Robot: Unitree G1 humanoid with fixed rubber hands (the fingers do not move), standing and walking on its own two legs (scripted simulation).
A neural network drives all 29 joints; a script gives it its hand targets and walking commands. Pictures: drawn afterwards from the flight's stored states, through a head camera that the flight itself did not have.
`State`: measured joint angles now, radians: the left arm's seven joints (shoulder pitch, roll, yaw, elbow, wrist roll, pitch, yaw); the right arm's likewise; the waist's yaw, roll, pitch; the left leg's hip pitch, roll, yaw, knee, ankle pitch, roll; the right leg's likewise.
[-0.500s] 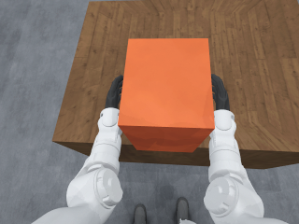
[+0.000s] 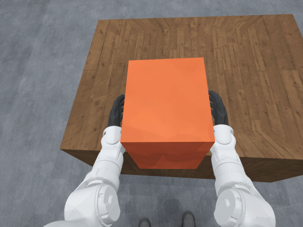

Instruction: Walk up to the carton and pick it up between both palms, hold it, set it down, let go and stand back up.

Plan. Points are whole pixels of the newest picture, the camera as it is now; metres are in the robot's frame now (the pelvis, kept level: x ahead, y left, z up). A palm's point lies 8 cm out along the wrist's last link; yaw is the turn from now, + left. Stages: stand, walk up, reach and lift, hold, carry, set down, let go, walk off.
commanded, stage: reach and lift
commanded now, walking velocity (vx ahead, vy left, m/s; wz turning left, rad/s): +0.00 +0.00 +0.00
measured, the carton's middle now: (166, 121) +0.41 -0.03 -0.07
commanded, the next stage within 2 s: none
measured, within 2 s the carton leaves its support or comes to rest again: leaves its support in 0.12 s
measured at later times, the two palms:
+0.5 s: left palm (113, 123) +0.36 +0.11 +0.04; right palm (232, 115) +0.36 -0.18 +0.05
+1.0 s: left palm (103, 124) +0.35 +0.12 +0.07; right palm (230, 121) +0.33 -0.17 +0.07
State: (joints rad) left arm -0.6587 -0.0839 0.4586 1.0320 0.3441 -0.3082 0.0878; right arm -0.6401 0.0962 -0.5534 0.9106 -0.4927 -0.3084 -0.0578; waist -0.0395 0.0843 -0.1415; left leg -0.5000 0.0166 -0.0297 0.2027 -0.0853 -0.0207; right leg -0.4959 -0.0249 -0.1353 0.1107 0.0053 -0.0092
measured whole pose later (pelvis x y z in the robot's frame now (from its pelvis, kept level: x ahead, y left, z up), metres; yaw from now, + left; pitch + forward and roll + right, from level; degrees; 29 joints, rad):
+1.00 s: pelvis -0.02 -0.01 +0.01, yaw +2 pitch +3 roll -1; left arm -0.49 -0.09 0.28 0.63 0.26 0.02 0.05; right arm -0.49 0.08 -0.29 0.74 -0.19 -0.14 -0.12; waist -0.06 0.00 -0.03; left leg -0.17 0.03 -0.06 0.21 -0.11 -0.03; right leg -0.15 -0.01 -0.16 0.11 -0.02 -0.02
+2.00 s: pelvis -0.04 +0.00 +0.01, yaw +1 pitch -5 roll -1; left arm -0.49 -0.07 0.17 0.04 0.30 0.60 0.00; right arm -0.47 0.05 -0.13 0.37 0.04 0.21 -0.16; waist -0.08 -0.08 0.10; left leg -0.04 0.01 -0.05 0.27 -0.14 -0.01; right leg -0.01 -0.03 -0.15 0.13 -0.03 0.00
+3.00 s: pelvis -0.04 +0.01 +0.00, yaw +1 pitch -9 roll -1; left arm -0.63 -0.06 0.22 -0.07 0.34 0.81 -0.03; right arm -0.64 0.00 -0.09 0.34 0.15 0.37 -0.20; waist -0.11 -0.10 0.13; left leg 0.02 0.02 -0.05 0.29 -0.15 -0.01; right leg 0.06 -0.02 -0.15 0.13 -0.03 0.00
